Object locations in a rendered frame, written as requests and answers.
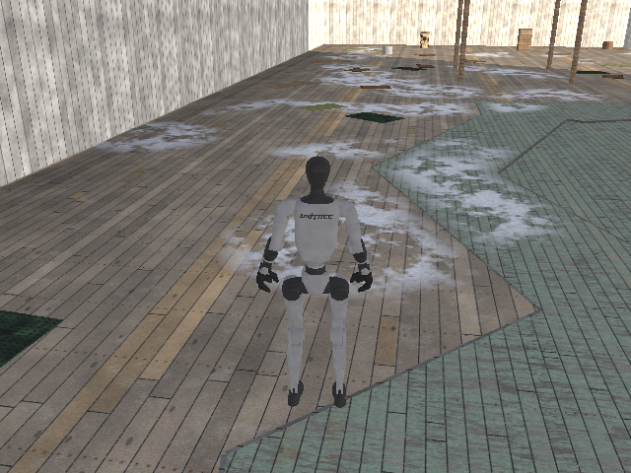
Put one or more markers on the left robot forearm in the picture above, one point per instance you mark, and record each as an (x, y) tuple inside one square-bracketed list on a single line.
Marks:
[(268, 259)]

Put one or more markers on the right robot forearm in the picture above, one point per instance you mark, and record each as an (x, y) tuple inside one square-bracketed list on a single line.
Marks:
[(362, 261)]

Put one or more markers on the left robot upper arm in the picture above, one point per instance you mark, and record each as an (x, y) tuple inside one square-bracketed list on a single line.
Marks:
[(285, 208)]

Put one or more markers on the right robot hand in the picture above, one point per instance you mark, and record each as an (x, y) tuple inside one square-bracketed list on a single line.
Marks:
[(358, 277)]

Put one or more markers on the left robot hand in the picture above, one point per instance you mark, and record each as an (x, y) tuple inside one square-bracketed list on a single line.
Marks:
[(260, 278)]

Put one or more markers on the left robot thigh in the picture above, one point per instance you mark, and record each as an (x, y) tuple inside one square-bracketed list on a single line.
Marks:
[(293, 297)]

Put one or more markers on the right robot upper arm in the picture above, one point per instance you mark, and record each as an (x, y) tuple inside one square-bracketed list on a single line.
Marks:
[(348, 210)]

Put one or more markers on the robot right shin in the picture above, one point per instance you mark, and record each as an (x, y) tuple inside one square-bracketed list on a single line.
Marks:
[(339, 361)]

